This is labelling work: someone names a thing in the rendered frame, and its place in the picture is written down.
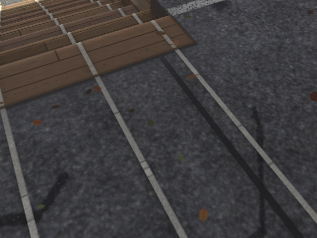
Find stairs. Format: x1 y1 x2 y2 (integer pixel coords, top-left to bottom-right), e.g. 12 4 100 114
0 0 158 66

